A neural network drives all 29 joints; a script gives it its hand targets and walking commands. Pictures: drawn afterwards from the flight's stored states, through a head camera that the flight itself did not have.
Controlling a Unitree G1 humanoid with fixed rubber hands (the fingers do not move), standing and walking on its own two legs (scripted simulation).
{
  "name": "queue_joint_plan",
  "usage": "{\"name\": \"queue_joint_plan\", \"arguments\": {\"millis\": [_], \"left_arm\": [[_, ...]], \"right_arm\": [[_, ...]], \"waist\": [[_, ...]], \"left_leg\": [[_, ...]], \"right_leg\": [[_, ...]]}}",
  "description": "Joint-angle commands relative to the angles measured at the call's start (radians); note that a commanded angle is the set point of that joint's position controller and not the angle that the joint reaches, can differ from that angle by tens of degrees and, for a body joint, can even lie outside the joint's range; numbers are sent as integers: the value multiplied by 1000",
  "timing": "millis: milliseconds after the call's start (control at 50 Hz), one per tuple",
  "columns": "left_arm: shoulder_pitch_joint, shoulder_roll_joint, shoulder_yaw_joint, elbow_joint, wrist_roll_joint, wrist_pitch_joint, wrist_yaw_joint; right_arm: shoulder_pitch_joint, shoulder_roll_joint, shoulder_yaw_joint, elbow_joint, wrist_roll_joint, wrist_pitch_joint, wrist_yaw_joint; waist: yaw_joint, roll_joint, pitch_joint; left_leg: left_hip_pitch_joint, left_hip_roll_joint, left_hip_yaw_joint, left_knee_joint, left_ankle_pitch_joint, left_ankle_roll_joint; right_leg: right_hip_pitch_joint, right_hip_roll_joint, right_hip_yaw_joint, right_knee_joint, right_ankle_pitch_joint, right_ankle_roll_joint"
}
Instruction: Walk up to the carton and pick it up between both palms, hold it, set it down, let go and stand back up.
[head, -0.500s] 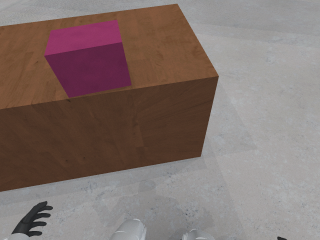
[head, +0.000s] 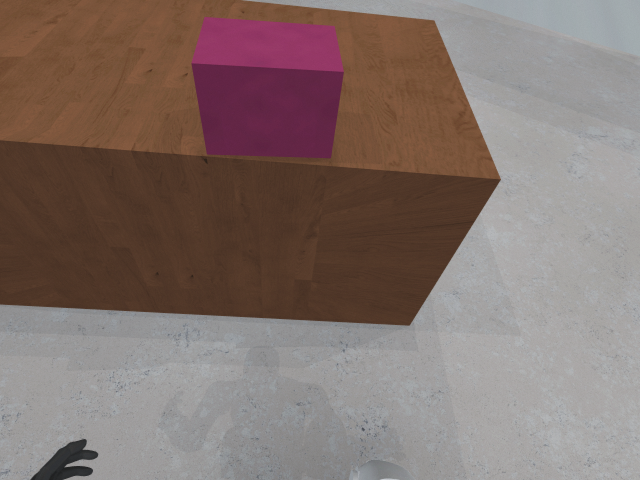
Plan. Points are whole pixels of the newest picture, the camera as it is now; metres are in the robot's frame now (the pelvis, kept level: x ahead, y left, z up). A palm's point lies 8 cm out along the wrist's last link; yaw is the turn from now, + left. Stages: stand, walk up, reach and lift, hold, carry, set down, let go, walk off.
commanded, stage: walk up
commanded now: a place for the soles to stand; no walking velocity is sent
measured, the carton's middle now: (270, 90) +0.79 +0.11 +0.04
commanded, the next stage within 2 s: none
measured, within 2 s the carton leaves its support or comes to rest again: neither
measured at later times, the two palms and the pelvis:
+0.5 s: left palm out of the picture +0.11 +0.34 -0.06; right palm (536, 457) +0.16 -0.30 -0.08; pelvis +0.06 +0.01 +0.00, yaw +2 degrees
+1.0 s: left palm out of the picture +0.04 +0.34 -0.10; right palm (534, 476) +0.14 -0.29 -0.09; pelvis +0.03 +0.01 -0.02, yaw +5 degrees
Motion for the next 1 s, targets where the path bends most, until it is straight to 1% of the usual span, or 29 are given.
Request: {"name": "queue_joint_plan", "arguments": {"millis": [0, 40, 60, 80, 100, 120, 140, 160, 220, 240, 320, 360, 420, 460, 480, 520, 540, 580, 600, 620, 760, 820, 860, 880, 900, 920, 940, 960, 980], "left_arm": [[-119, 97, 78, -99, -4, -93, 38], [150, 129, 82, -21, -1, -114, 51], [299, 225, 109, 8, 16, -122, 63], [308, 279, 126, 35, 19, -124, 71], [327, 297, 134, 31, 11, -113, 76], [269, 286, 135, 13, 5, -113, 85], [237, 227, 118, -8, 1, -116, 80], [179, 177, 105, -35, 5, -112, 77], [141, 189, 99, -46, 10, -111, 70], [118, 163, 88, -44, 14, -108, 66], [70, 171, 79, -56, 18, -99, 53], [73, 180, 77, -57, 13, -92, 50], [-14, 193, 80, -78, 3, -77, 47], [-56, 179, 79, -96, 7, -61, 44], [-28, 136, 69, -80, 6, -52, 47], [70, 86, 49, -56, -6, -14, 52], [104, 107, 53, -33, -9, -2, 51], [82, 157, 59, -28, 5, -3, 54], [99, 164, 67, 3, 10, -1, 51], [116, 152, 66, 28, -3, 6, 44], [159, 142, 94, 27, 17, 23, 38], [167, 160, 97, 25, 26, 5, 43], [199, 145, 90, 29, 21, -3, 42], [242, 127, 91, 61, 22, -14, 49], [279, 179, 97, 60, 40, -30, 52], [229, 231, 99, 36, 50, -39, 61], [182, 267, 106, 12, 51, -50, 65], [103, 267, 113, 0, 58, -53, 65], [60, 244, 98, -25, 50, -57, 63]], "right_arm": [[50, -202, -102, -26, -4, -11, 3], [-40, -165, -85, -43, 8, -3, -8], [-52, -114, -69, -81, 30, -12, -1], [-82, -95, -52, -68, 33, -18, -7], [-52, -126, -59, -46, 32, -6, -14], [-48, -161, -60, -36, 20, -2, -16], [-52, -165, -75, -28, 21, -6, -13], [-55, -162, -73, -20, 25, -6, 0], [-42, -121, -62, 10, 24, 12, 19], [-47, -113, -61, 14, 23, 7, 16], [-123, -79, -57, -4, 10, 4, 18], [-135, -77, -52, 16, 13, 5, 16], [-46, -98, -76, 43, 17, -9, 9], [21, -144, -95, 91, 9, -13, -6], [9, -158, -99, 86, 1, -13, -10], [-59, -238, -118, 52, -15, -22, -29], [-87, -233, -112, 29, -12, -26, -37], [-163, -244, -94, 15, -26, -22, -42], [-195, -194, -91, 15, -15, -23, -42], [-189, -191, -85, 13, -11, -24, -42], [-178, -221, -106, -17, -34, 19, -33], [-156, -218, -98, -32, -27, 25, -34], [-173, -230, -102, -17, -9, 29, -32], [-234, -201, -94, -18, -16, 29, -27], [-235, -159, -88, -27, 6, 30, -28], [-287, -91, -67, -24, 18, 25, -29], [-298, -148, -87, -21, 22, 17, -36], [-241, -170, -99, 8, 13, 22, -34], [-183, -192, -98, 34, 10, 18, -27]], "waist": [[-69, 208, -113], [68, 118, -259], [147, -81, -313], [126, -150, -248], [138, -84, -259], [120, -100, -250], [101, -28, -162], [80, -87, -109], [52, -150, 34], [50, -205, 72], [41, -148, 94], [74, -282, 59], [19, -220, -41], [-27, -86, -79], [-29, 34, -93], [13, 257, 26], [33, 210, 6], [18, 259, 118], [54, 234, 167], [45, 318, 134], [25, 385, 80], [3, 278, 27], [28, 276, -27], [75, 206, -30], [88, 80, -50], [105, -56, -7], [103, -108, 51], [70, -68, 89], [37, -3, 114]], "left_leg": [[310, 89, -156, 34, 726, 159], [83, 38, -40, 298, 655, 119], [-257, -35, -31, 438, 314, 48], [-487, -111, 9, 483, -82, 18], [-517, -78, -25, 489, -110, 16], [-539, -18, -34, 483, -122, 28], [-521, 1, -29, 501, -67, 35], [-473, -6, -11, 497, -19, 17], [-379, -8, 23, 427, 96, 1], [-378, -12, 40, 367, 125, -13], [-278, 32, 58, 162, 231, -17], [-232, 25, 113, 129, 268, -22], [-47, 42, 71, 13, 366, -10], [82, 12, 69, -54, 327, 2], [122, 1, 3, -35, 277, 18], [-12, 219, -486, -288, 9, 88], [-100, 242, -548, -352, -117, 119], [-162, 246, -604, -395, -121, 151], [-213, 179, -533, -396, -157, 128], [-240, 142, -443, -384, -99, 107], [-254, 98, -396, -375, -371, 153], [-205, 139, -483, -363, -315, 163], [-153, 128, -419, -318, -305, 137], [-216, 85, -347, -245, -224, 108], [-364, 21, -210, -100, -178, 21], [-424, -76, -95, 109, -100, -10], [-449, -88, -7, 211, -59, -26], [-376, -41, -46, 311, -64, -20], [-307, -5, -61, 302, -35, -11]], "right_leg": [[-37, 66, 31, -470, -34, -8], [417, -4, 68, -638, 412, -13], [736, -211, 318, -553, 518, -44], [861, -361, 494, -540, 791, -58], [928, -398, 477, -516, 818, -86], [921, -390, 448, -449, 923, -154], [780, -365, 351, -469, 984, -109], [661, -247, 246, -505, 986, -41], [359, -170, 109, -582, 800, -36], [335, -150, 54, -592, 830, -101], [209, -173, 11, -591, 671, -133], [214, -135, -30, -539, 681, -127], [172, -191, -1, -450, 417, -113], [97, -143, 7, -326, 166, -87], [55, -111, 35, -251, 45, -74], [-79, 15, 22, -21, -232, -22], [-10, 7, 131, 26, -187, -10], [-72, 3, 150, 42, -134, 11], [-34, -21, 185, 37, -89, -7], [14, -23, 171, -5, -75, -1], [109, 68, 84, -126, -233, 14], [137, 76, 93, -236, -210, -8], [189, 68, 83, -345, -173, -31], [309, 65, 90, -473, 4, -23], [408, -25, 206, -582, -112, -65], [353, -225, 436, -688, -241, -102], [263, -322, 537, -734, -311, -146], [157, -398, 612, -773, -368, -189], [132, -335, 536, -735, -334, -180]]}}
